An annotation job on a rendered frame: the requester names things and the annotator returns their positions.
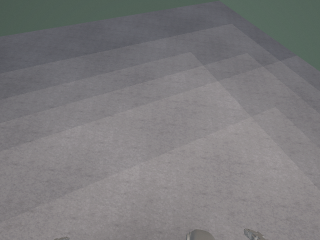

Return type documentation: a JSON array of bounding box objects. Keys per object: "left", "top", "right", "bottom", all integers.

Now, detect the robot right hand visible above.
[{"left": 244, "top": 228, "right": 268, "bottom": 240}]

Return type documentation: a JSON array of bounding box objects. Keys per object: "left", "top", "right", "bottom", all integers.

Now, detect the right robot thigh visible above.
[{"left": 186, "top": 229, "right": 216, "bottom": 240}]

